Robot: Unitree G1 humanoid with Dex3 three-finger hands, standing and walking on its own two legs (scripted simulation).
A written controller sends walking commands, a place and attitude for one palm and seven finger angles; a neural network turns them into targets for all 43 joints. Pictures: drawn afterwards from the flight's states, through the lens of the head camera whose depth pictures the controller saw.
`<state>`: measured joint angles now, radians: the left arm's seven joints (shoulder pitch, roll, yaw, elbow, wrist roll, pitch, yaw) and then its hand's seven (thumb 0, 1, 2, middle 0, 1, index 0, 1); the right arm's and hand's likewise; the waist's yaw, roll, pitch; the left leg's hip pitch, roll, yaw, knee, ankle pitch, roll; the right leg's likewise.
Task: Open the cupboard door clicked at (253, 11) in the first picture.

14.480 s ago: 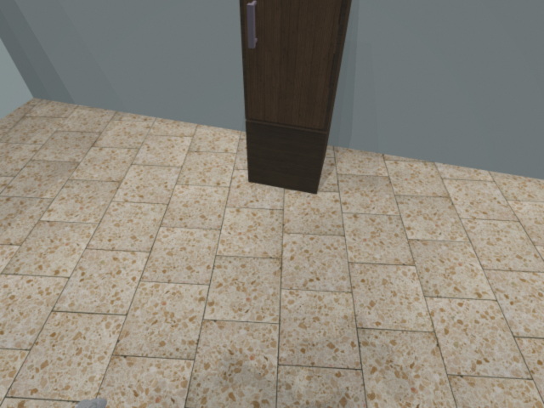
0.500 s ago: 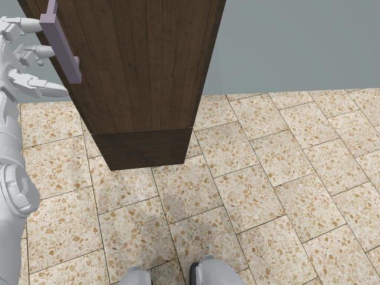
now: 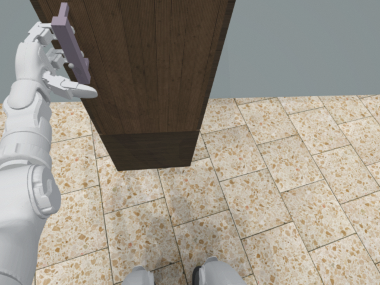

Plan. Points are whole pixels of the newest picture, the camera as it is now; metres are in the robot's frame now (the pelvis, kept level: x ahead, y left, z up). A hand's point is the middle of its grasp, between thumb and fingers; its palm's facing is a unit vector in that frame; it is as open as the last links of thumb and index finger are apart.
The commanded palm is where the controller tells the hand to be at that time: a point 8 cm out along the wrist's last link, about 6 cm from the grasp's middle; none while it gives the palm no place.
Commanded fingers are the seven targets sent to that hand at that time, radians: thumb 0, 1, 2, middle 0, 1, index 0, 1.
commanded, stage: slide the fingers in behind the handle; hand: left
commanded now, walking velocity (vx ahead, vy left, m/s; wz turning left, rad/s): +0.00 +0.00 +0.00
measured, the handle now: (75, 46) +0.58 +0.18 +0.11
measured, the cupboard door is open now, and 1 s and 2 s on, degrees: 0 0 12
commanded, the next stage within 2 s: close the thumb around the handle in 0.66 s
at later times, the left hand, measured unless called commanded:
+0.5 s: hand (83, 64) +0.53 +0.16 +0.11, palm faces -0.01 -1.00 -0.01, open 13.8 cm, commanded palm +0.51 +0.21 +0.11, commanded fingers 0.00 -0.50 0.30 -0.30 -1.20 -0.30 -1.20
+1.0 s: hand (77, 63) +0.54 +0.17 +0.10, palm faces -0.02 -1.00 +0.00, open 12.0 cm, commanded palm +0.52 +0.21 +0.11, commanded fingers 0.00 0.23 0.61 -0.35 -1.28 -0.35 -1.28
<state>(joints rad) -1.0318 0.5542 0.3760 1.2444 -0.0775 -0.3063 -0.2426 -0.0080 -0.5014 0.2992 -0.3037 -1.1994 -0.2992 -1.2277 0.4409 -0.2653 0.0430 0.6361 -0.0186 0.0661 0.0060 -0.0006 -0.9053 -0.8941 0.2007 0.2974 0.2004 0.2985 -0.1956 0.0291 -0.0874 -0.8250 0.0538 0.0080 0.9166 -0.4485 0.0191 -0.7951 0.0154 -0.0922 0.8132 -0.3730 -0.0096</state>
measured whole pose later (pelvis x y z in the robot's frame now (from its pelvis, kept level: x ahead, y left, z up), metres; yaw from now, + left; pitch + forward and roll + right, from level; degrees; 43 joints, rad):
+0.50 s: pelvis -0.01 -0.01 +0.00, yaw -1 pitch +20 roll -3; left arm -1.05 0.56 0.41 1.28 -0.04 -0.32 -0.22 -0.01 -0.50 0.30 -0.30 -1.20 -0.33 -1.22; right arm 0.45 -0.27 0.05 0.62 -0.01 0.05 0.00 0.00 -0.91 -0.89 0.20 0.30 0.20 0.30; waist -0.22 0.03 -0.08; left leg -0.82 0.06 0.03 0.90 -0.43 0.01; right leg -0.81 0.02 -0.07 0.82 -0.36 -0.02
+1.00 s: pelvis -0.01 +0.00 +0.00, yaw -1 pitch +21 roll -3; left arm -1.06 0.57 0.39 1.28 -0.06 -0.32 -0.23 -0.01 -0.25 0.41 -0.33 -1.24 -0.38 -1.25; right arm 0.45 -0.27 0.05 0.62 -0.02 0.05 0.00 0.00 -0.91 -0.89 0.20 0.30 0.20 0.30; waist -0.22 0.03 -0.08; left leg -0.84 0.05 0.02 0.92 -0.44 0.02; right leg -0.81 0.02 -0.08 0.82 -0.36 -0.01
